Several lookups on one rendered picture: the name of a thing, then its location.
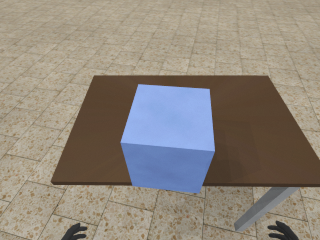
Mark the robot left hand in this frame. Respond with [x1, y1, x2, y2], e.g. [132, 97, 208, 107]
[61, 222, 88, 240]

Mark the robot right hand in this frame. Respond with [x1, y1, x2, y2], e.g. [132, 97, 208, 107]
[267, 220, 299, 240]

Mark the table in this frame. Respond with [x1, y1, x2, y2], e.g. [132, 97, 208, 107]
[50, 75, 320, 232]

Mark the carton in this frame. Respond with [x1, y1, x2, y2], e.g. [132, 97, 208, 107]
[120, 84, 215, 194]

